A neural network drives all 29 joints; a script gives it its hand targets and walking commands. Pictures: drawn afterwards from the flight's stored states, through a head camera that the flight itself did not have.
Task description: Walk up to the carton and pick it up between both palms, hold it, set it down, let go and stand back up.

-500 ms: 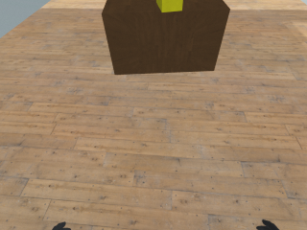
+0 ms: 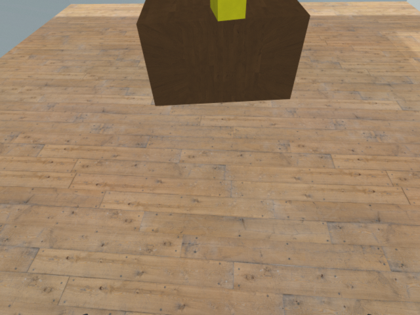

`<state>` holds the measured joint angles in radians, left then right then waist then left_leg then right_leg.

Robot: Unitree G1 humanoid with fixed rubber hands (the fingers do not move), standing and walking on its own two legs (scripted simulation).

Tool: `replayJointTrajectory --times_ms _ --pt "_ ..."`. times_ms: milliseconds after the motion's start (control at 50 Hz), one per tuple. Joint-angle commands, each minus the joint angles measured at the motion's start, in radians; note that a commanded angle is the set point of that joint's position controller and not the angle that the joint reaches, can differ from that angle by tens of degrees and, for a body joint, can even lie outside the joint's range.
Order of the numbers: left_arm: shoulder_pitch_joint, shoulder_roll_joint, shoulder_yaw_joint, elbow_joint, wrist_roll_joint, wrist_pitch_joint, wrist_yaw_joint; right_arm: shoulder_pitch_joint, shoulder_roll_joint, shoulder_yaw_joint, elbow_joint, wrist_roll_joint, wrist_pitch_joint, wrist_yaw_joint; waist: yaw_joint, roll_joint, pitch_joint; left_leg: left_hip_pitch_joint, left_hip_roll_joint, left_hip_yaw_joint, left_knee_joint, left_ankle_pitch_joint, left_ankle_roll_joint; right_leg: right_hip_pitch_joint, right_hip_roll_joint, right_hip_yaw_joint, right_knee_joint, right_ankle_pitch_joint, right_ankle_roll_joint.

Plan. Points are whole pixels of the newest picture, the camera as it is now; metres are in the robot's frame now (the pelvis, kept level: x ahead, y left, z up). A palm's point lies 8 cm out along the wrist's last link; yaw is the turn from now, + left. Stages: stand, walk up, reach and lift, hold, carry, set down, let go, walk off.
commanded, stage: stand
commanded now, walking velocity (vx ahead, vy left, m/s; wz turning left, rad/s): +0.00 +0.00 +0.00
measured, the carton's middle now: (227, 0) +1.94 -0.10 -0.07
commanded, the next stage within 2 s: walk up in 0.42 s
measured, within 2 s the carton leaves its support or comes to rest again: neither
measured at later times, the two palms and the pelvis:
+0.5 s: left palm out of the picture +0.10 +0.31 -0.10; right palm out of the picture +0.08 -0.31 -0.11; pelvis +0.00 +0.00 +0.00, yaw +0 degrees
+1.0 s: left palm out of the picture +0.13 +0.40 -0.13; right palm (377, 299) +0.18 -0.29 -0.07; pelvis +0.08 +0.06 -0.02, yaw +0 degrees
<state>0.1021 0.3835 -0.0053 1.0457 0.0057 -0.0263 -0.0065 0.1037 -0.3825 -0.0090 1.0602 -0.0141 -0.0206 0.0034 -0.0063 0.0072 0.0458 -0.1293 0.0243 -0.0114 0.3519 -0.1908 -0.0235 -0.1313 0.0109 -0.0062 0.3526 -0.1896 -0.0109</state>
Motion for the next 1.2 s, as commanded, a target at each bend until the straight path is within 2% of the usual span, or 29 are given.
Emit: replayJointTrajectory --times_ms 0,80,100,120,220,300,460,480,500,580,600,620,640,660,680,700,760,820,860,880,900,920,940,960,980,1020,1080,1120,1180 --pt "-0.021 0.191 0.043 -0.039 0.002 -0.011 0.006 -0.024 -0.181 -0.033 -0.042 -0.001 -0.014 -0.008 0.005 -0.028 -0.061 0.004 0.094 -0.07 -0.051 0.076 0.041 -0.006 -0.141 0.092 -0.073 0.072 -0.021" --pt "-0.029 0.17 0.032 -0.047 0.001 -0.015 0.007 -0.03 -0.167 -0.029 -0.044 0.005 -0.016 -0.006 -0.002 0.028 -0.064 0.01 0.096 -0.065 -0.045 0.111 0.036 -0.012 -0.139 0.098 -0.061 0.129 -0.019" --pt "-0.041 0.187 0.035 -0.04 -0.002 -0.011 0.009 -0.026 -0.148 -0.024 -0.045 0.005 -0.018 -0.006 -0.005 -0.022 -0.063 0.003 0.104 -0.072 -0.038 0.123 0.038 -0.007 -0.139 0.094 -0.059 0.138 -0.018" --pt "-0.038 0.183 0.038 -0.042 -0.001 -0.015 0.007 -0.023 -0.173 -0.033 -0.036 0.003 -0.018 -0.001 0.0 0.017 -0.088 0.021 0.102 -0.069 -0.043 0.149 0.035 0.005 -0.141 0.088 -0.057 0.154 -0.018" --pt "-0.034 0.173 0.033 -0.032 0.0 -0.012 0.009 -0.014 -0.197 -0.04 -0.033 0.002 -0.01 -0.012 -0.005 -0.033 -0.054 0.02 0.103 -0.075 -0.053 0.098 0.041 -0.015 -0.137 0.093 -0.076 0.105 -0.017" --pt "-0.033 0.197 0.039 -0.033 0.004 -0.011 0.008 -0.029 -0.168 -0.028 -0.036 0.002 -0.013 -0.009 -0.002 0.016 -0.072 0.035 0.11 -0.068 -0.048 0.105 0.044 0.002 -0.142 0.11 -0.079 0.1 -0.024" --pt "-0.027 0.187 0.035 -0.039 -0.002 -0.008 0.007 -0.025 -0.17 -0.022 -0.032 0.009 -0.014 -0.011 0.008 -0.018 -0.072 0.02 0.113 -0.071 -0.047 0.126 0.046 0.005 -0.143 0.114 -0.076 0.104 -0.018" --pt "-0.044 0.203 0.041 -0.037 0.003 -0.005 0.014 -0.008 -0.168 -0.028 -0.027 0.006 -0.016 -0.006 -0.018 -0.009 -0.042 0.001 0.1 -0.067 -0.056 0.091 0.039 -0.005 -0.138 0.109 -0.082 0.112 -0.025" --pt "-0.022 0.178 0.035 -0.041 -0.003 -0.005 0.008 -0.012 -0.182 -0.028 -0.023 -0.003 -0.017 -0.01 0.008 0.029 -0.057 -0.006 0.1 -0.066 -0.066 0.091 0.042 0.029 -0.145 0.107 -0.071 0.111 -0.024" --pt "-0.04 0.209 0.047 -0.04 0.0 -0.007 0.008 -0.02 -0.177 -0.029 -0.023 -0.006 -0.018 -0.008 0.012 -0.041 -0.066 0.007 0.106 -0.074 -0.068 0.115 0.04 0.021 -0.14 0.095 -0.076 0.116 -0.016" --pt "0.052 0.304 0.099 -0.085 0.016 -0.02 -0.023 0.014 -0.28 -0.086 -0.097 -0.008 -0.034 0.019 0.037 -0.044 -0.186 -0.051 0.072 -0.047 0.068 -0.391 0.099 0.06 -0.114 0.134 -0.019 -0.418 -0.076" --pt "0.084 0.313 0.113 -0.063 0.024 -0.022 -0.035 -0.045 -0.282 -0.092 -0.098 -0.019 -0.031 0.029 0.054 -0.077 -0.091 -0.227 0.024 0.007 0.155 -0.497 0.089 0.043 -0.15 0.203 -0.072 -0.604 -0.103" --pt "0.152 0.316 0.13 -0.067 0.027 -0.025 -0.038 -0.105 -0.217 -0.087 -0.147 -0.025 -0.03 0.036 0.095 -0.158 0.016 -0.436 -0.017 0.082 0.306 -0.354 0.067 0.103 -0.25 0.37 -0.174 -0.7 -0.165" --pt "0.146 0.322 0.136 -0.092 0.029 -0.031 -0.039 -0.118 -0.189 -0.083 -0.175 -0.033 -0.032 0.044 0.11 -0.206 0.078 -0.572 0.02 0.035 0.411 -0.289 0.062 0.16 -0.354 0.452 -0.214 -0.617 -0.241" --pt "0.157 0.299 0.138 -0.115 0.026 -0.039 -0.038 -0.123 -0.201 -0.087 -0.194 -0.036 -0.04 0.049 0.106 -0.139 0.083 -0.668 0.058 -0.001 0.45 -0.281 0.07 0.205 -0.402 0.502 -0.228 -0.569 -0.287" --pt "0.158 0.293 0.132 -0.127 0.026 -0.042 -0.035 -0.118 -0.219 -0.103 -0.202 -0.033 -0.048 0.052 0.088 -0.05 0.074 -0.62 0.067 -0.024 0.455 -0.249 0.053 0.161 -0.377 0.465 -0.227 -0.51 -0.274" --pt "0.075 0.285 0.129 -0.183 0.034 -0.049 -0.048 -0.022 -0.215 -0.109 -0.209 -0.025 -0.052 0.075 0.03 -0.125 -0.012 -0.441 0.07 0.007 0.351 -0.177 0.034 0.119 -0.269 0.262 -0.198 -0.332 -0.203" --pt "0.01 0.307 0.133 -0.231 0.03 -0.044 -0.058 0.045 -0.217 -0.123 -0.211 -0.017 -0.04 0.089 -0.019 -0.189 -0.007 -0.154 0.054 0.034 0.291 -0.049 0.028 -0.171 -0.237 0.158 -0.203 -0.394 -0.158" --pt "-0.064 0.296 0.123 -0.247 0.038 -0.039 -0.059 0.206 -0.254 -0.15 -0.162 -0.014 -0.047 0.078 -0.116 -0.114 0.003 0.141 0.05 0.031 0.221 -0.023 0.05 -0.412 -0.203 0.092 0.007 -0.407 -0.133" --pt "-0.022 0.236 0.108 -0.255 0.038 -0.036 -0.058 0.331 -0.27 -0.164 -0.124 -0.02 -0.056 0.064 -0.161 0.022 -0.065 0.313 0.04 0.0 0.204 -0.123 0.079 -0.531 -0.13 0.032 0.254 -0.384 -0.118" --pt "0.061 0.162 0.089 -0.25 0.034 -0.034 -0.059 0.446 -0.35 -0.186 -0.106 -0.035 -0.061 0.045 -0.2 0.294 -0.108 0.37 0.135 -0.139 0.017 -0.42 0.098 -0.609 0.004 -0.069 0.608 -0.417 -0.094" --pt "0.083 0.155 0.088 -0.275 0.02 -0.032 -0.057 0.405 -0.41 -0.188 -0.154 -0.043 -0.076 0.033 -0.156 0.321 -0.1 0.278 0.351 -0.624 -0.181 -0.725 0.147 -0.699 0.079 0.114 0.862 -0.382 -0.06" --pt "0.108 0.259 0.101 -0.263 0.017 -0.025 -0.046 0.24 -0.433 -0.178 -0.195 -0.009 -0.077 0.033 -0.088 0.209 -0.028 0.073 0.425 -0.717 -0.271 -0.837 0.237 -0.65 0.003 0.201 0.864 -0.312 -0.049" --pt "0.128 0.315 0.116 -0.225 0.011 -0.027 -0.051 0.133 -0.403 -0.17 -0.219 -0.007 -0.08 0.035 -0.023 0.086 0.008 -0.024 0.421 -0.617 -0.251 -0.788 0.244 -0.592 -0.047 0.198 0.85 -0.224 -0.043" --pt "0.17 0.323 0.126 -0.193 0.004 -0.03 -0.057 0.083 -0.376 -0.155 -0.248 -0.007 -0.085 0.036 0.016 0.069 0.045 -0.067 0.355 -0.478 -0.23 -0.665 0.219 -0.549 -0.081 0.171 0.804 -0.159 -0.029" --pt "0.169 0.303 0.129 -0.186 0.007 -0.033 -0.07 0.119 -0.315 -0.133 -0.253 -0.008 -0.102 0.03 0.003 0.135 0.041 -0.112 0.239 -0.23 -0.221 -0.424 0.169 -0.461 -0.096 0.141 0.693 -0.067 0.001" --pt "0.155 0.268 0.122 -0.195 0.014 -0.022 -0.093 0.16 -0.31 -0.133 -0.259 -0.002 -0.113 0.031 0.009 0.098 0.059 -0.09 0.24 -0.155 -0.251 -0.345 0.17 -0.482 -0.105 0.101 0.593 0.013 0.029" --pt "0.093 0.24 0.118 -0.23 0.014 -0.016 -0.106 0.184 -0.325 -0.139 -0.269 -0.009 -0.108 0.032 -0.014 0.153 0.067 -0.051 0.22 -0.115 -0.261 -0.361 0.196 -0.516 -0.103 0.058 0.51 0.019 0.041" --pt "-0.005 0.228 0.111 -0.257 0.021 -0.02 -0.112 0.258 -0.329 -0.138 -0.28 0.001 -0.107 0.031 -0.053 0.086 0.055 0.027 0.246 -0.119 -0.265 -0.339 0.217 -0.544 -0.111 0.037 0.423 0.065 0.043"
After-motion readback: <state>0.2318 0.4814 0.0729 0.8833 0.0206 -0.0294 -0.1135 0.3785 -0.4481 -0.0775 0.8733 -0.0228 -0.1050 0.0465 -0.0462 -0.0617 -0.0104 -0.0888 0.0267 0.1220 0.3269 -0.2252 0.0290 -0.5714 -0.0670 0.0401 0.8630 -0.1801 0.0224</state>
